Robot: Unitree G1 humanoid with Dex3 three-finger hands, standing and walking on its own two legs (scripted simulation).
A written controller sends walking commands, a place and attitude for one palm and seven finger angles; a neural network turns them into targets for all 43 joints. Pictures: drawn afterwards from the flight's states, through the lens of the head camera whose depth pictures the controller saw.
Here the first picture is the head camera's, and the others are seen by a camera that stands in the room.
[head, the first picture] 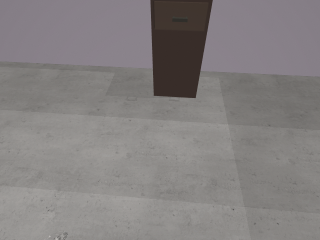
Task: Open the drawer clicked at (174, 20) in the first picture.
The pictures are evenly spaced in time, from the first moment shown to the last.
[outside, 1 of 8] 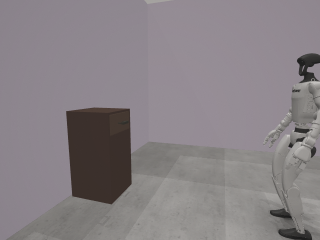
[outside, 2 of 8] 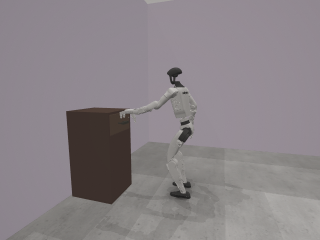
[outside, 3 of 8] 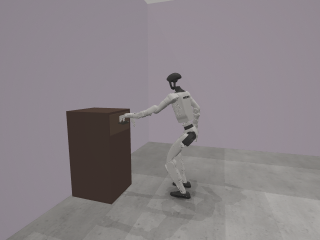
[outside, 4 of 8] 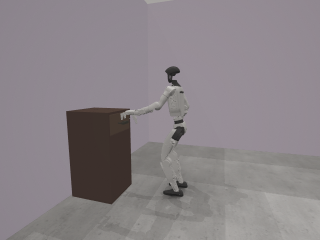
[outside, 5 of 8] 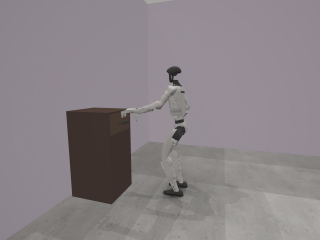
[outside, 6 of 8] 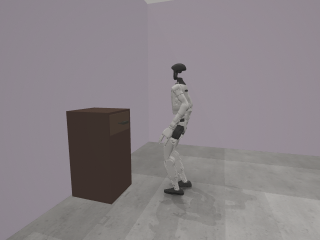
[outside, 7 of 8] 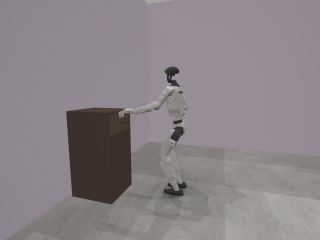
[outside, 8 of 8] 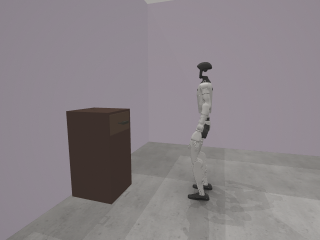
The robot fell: no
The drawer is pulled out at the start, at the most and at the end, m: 0.00 0.00 0.00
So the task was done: no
